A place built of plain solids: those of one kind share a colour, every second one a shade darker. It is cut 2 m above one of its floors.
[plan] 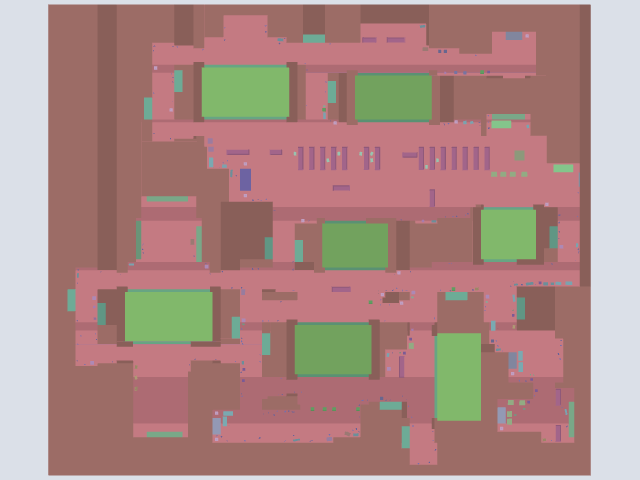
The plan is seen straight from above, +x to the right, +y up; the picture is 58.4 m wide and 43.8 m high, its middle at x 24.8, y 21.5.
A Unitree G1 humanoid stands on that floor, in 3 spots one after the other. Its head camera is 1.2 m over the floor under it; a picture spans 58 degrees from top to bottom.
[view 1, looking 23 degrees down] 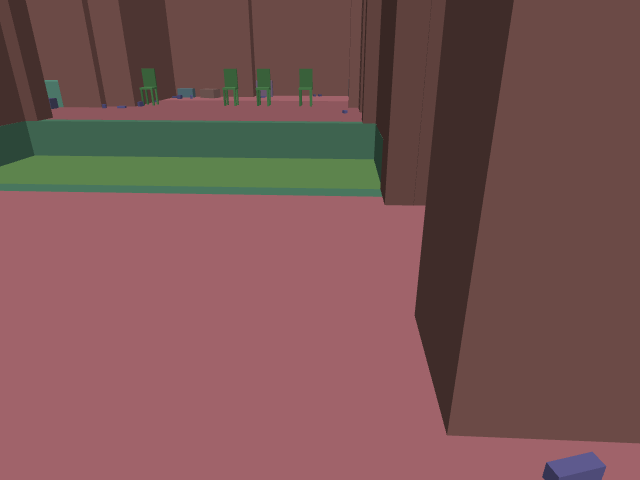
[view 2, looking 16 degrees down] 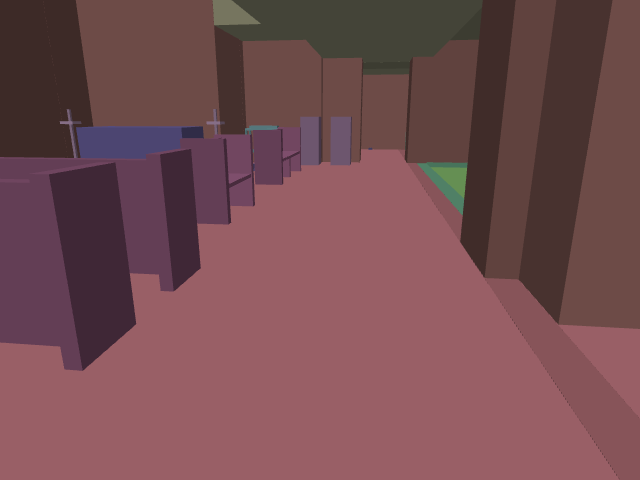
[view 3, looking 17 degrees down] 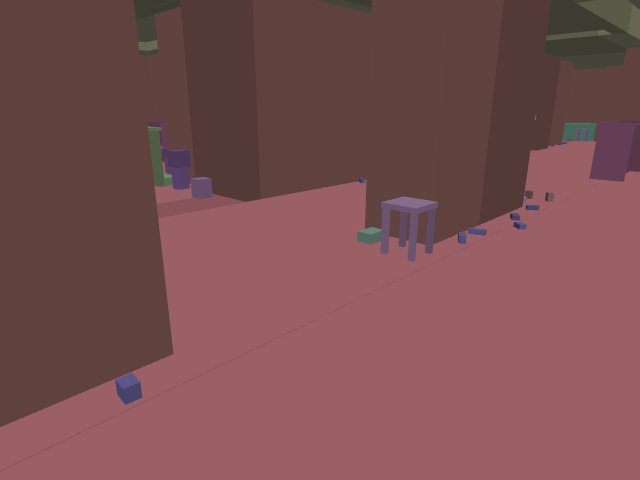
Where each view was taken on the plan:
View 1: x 23.12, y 17.88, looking -87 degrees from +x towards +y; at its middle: floor_strip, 3.07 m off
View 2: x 26.00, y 31.38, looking -173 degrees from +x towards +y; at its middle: floor_strip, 4.35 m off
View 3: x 36.38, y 18.62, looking -136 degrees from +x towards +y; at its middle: floor_strip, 4.10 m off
